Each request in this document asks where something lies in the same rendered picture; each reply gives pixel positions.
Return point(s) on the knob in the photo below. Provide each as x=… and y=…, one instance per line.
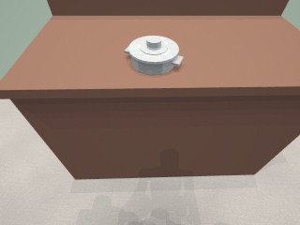
x=153, y=42

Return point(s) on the lid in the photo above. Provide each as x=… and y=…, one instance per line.
x=165, y=53

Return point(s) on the pot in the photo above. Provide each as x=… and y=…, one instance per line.
x=155, y=69

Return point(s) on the table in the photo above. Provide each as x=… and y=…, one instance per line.
x=230, y=107

